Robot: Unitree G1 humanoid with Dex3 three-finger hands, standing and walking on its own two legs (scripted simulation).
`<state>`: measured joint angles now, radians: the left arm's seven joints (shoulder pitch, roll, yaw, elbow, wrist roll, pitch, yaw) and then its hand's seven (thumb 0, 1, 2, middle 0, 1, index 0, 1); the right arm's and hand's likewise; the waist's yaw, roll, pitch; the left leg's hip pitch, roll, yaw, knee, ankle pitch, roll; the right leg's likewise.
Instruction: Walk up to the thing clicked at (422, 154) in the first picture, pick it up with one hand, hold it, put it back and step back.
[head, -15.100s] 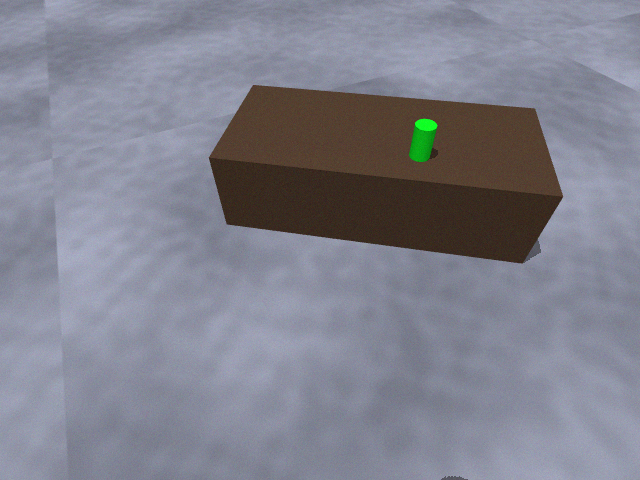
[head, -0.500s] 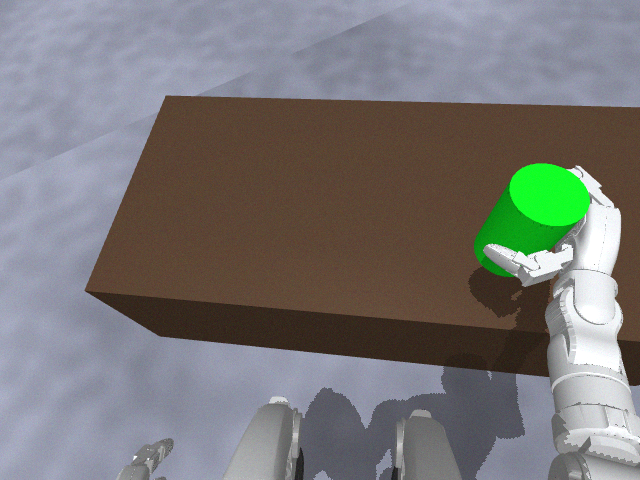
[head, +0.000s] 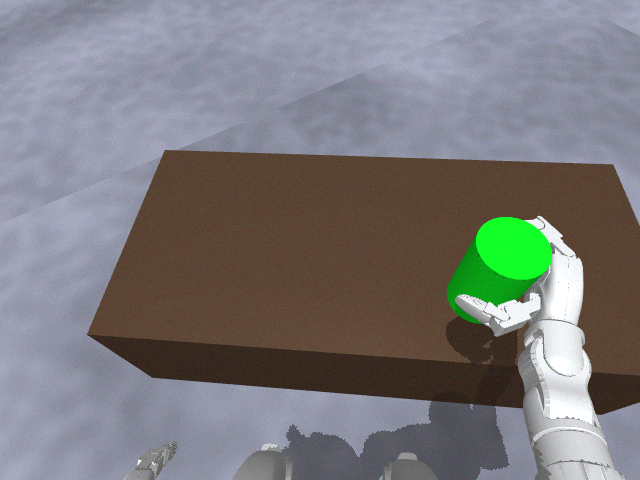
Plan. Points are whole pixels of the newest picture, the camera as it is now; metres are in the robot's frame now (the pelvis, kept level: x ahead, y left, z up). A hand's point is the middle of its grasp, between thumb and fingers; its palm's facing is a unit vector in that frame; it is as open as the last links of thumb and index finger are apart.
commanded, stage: lift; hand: right
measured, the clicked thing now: (492, 274) +0.37 -0.17 +0.04
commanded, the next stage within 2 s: hold in 0.48 s
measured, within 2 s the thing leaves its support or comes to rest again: neither
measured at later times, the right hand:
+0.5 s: hand (507, 272) +0.36 -0.18 +0.06, palm faces +0.21 +0.98 +0.00, open 11.0 cm
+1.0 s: hand (509, 276) +0.35 -0.18 +0.07, palm faces +0.21 +0.98 +0.00, open 11.0 cm
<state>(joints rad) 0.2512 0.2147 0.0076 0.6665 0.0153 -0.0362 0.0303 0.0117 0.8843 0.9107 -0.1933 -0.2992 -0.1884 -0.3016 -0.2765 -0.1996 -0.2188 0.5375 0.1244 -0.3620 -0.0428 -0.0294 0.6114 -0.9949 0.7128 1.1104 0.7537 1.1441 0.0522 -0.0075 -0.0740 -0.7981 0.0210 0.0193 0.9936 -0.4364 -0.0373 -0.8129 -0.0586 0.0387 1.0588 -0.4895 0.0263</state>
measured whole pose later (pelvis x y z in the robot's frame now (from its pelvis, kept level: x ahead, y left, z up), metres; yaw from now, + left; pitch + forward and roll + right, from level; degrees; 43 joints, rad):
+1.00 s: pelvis +0.01 +0.00 +0.03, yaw +0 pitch +8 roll +2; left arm 0.24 0.20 0.01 0.68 0.01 -0.02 0.05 0.01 0.90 0.90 -0.21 -0.31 -0.21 -0.31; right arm -0.14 -0.16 -0.14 0.44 0.13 -0.35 -0.07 -0.03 0.61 -1.00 0.71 1.11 0.75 1.14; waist 0.02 0.00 -0.04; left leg -0.56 0.03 0.01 0.81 -0.38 -0.04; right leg -0.57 -0.05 0.02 0.87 -0.44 0.02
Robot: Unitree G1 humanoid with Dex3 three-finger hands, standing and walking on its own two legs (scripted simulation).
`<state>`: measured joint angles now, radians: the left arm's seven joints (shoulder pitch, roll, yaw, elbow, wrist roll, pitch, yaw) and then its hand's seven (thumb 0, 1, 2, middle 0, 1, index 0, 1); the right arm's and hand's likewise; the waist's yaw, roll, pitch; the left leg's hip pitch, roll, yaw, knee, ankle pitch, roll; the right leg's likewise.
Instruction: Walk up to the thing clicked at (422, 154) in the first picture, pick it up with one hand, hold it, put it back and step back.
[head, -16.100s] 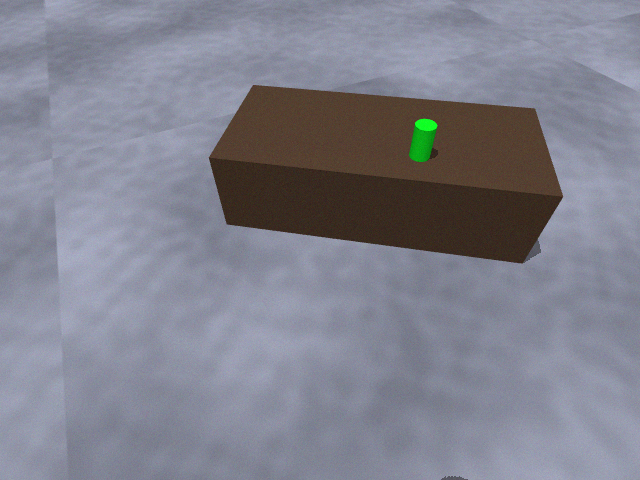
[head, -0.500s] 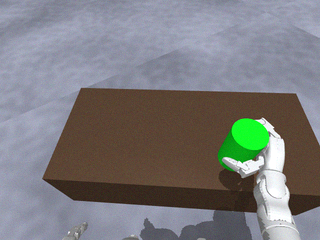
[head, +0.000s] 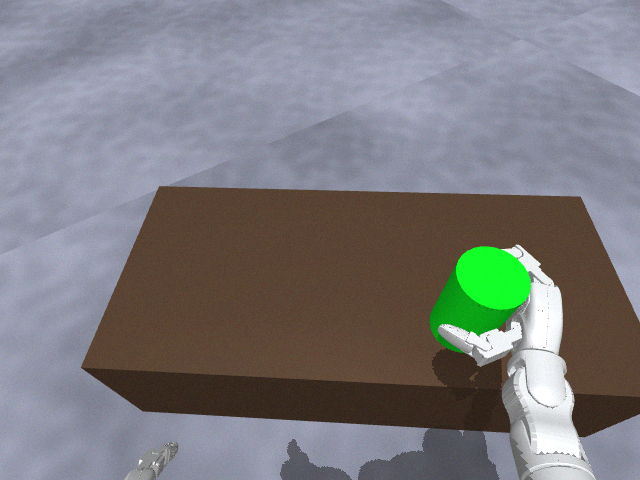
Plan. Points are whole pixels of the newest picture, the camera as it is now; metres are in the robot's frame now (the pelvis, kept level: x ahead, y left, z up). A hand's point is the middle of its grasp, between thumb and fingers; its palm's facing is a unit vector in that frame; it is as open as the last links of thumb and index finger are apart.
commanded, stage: hold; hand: right
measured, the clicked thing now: (473, 303) +0.33 -0.16 +0.05
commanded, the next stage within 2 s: none
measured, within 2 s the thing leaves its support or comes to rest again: neither
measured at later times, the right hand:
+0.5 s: hand (480, 311) +0.32 -0.17 +0.04, palm faces +0.21 +0.98 +0.00, open 11.0 cm
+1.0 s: hand (484, 310) +0.32 -0.17 +0.05, palm faces +0.21 +0.98 +0.01, open 11.0 cm
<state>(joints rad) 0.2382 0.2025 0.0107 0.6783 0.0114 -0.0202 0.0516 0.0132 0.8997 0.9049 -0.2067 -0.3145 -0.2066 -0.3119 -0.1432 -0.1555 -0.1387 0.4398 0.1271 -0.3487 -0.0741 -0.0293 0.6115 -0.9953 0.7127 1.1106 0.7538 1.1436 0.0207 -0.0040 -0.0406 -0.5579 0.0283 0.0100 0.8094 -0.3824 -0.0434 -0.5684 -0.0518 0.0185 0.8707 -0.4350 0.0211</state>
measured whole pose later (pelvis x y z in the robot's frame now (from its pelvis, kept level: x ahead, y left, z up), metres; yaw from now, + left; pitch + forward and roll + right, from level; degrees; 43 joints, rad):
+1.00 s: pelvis -0.01 +0.00 +0.00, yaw +0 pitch +5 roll +1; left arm 0.22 0.20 0.00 0.67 0.01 -0.04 0.06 0.01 0.90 0.91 -0.21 -0.31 -0.21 -0.31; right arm -0.12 -0.15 -0.13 0.42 0.13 -0.34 -0.08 -0.03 0.61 -1.00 0.71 1.11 0.75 1.14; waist 0.01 0.00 -0.03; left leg -0.51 0.03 0.01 0.78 -0.36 -0.04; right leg -0.52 -0.05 0.02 0.83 -0.41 0.02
